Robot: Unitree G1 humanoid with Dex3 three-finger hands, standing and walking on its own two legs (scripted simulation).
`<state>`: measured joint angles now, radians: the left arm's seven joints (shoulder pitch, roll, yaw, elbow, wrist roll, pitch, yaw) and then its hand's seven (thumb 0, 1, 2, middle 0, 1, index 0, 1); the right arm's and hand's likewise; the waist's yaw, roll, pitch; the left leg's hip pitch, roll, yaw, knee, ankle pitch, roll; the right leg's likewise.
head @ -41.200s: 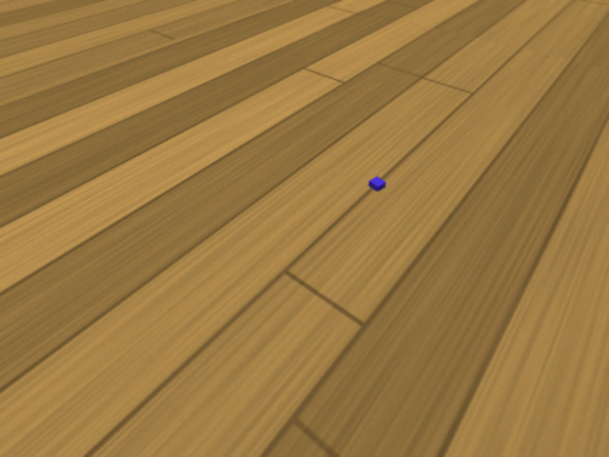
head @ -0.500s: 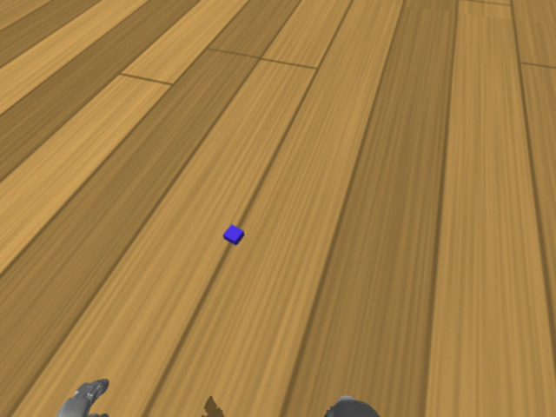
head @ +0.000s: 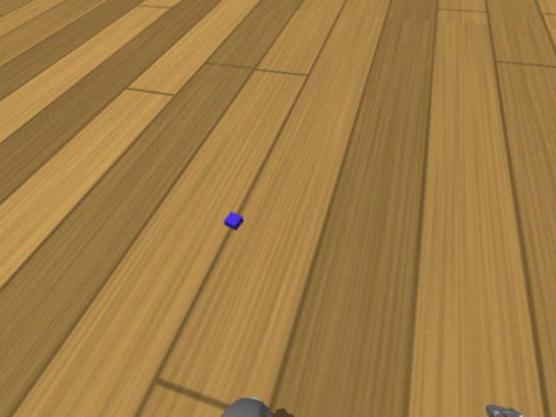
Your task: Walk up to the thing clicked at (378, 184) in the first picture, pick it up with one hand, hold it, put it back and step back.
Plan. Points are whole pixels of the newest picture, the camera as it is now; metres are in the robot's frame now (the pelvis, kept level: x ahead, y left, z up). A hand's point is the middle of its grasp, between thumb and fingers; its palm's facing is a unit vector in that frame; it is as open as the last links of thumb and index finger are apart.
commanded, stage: step back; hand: left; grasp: from above
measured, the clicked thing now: (233, 220) +1.01 +0.30 -0.74
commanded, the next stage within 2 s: stand in 1.00 s
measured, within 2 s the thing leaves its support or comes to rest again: neither
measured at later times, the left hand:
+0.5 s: hand out of the picture +0.00 +0.27 -0.14, palm faces +0.08 -0.93 -0.37, open 7.4 cm
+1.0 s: hand out of the picture +0.10 +0.29 -0.13, palm faces +0.05 -0.93 -0.37, open 7.4 cm
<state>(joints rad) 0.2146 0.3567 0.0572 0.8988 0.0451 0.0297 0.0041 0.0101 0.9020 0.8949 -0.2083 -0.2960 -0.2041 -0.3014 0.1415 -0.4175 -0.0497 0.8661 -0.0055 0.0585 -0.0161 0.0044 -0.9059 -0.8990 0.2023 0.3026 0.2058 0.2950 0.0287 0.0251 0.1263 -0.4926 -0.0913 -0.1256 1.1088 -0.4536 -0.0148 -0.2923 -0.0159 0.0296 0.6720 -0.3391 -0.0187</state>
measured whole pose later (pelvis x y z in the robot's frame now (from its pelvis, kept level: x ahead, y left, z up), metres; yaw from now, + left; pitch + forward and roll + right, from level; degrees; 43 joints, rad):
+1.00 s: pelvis +0.01 +0.02 +0.01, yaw +3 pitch -3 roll +0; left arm 0.08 0.37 0.02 1.04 0.01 -0.02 0.00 0.01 0.91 0.90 -0.20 -0.30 -0.20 -0.30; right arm 0.05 -0.33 -0.03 1.05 -0.01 -0.01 0.00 0.01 -0.90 -0.90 0.20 0.30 0.21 0.30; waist 0.01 0.00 0.07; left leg -0.19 0.01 0.02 0.53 -0.30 0.00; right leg -0.17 -0.02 0.02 0.53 -0.32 0.02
